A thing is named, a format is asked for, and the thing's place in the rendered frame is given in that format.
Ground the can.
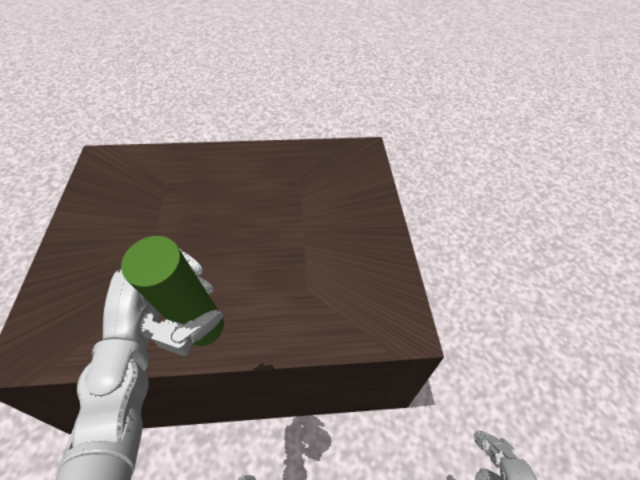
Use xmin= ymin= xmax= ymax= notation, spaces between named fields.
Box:
xmin=121 ymin=236 xmax=224 ymax=346

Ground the left robot arm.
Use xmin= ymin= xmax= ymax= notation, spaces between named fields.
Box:
xmin=55 ymin=338 xmax=150 ymax=480

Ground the left robot hand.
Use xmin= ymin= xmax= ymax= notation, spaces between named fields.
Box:
xmin=102 ymin=249 xmax=223 ymax=356

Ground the right robot hand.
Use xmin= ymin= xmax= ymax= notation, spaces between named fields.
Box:
xmin=474 ymin=431 xmax=537 ymax=480

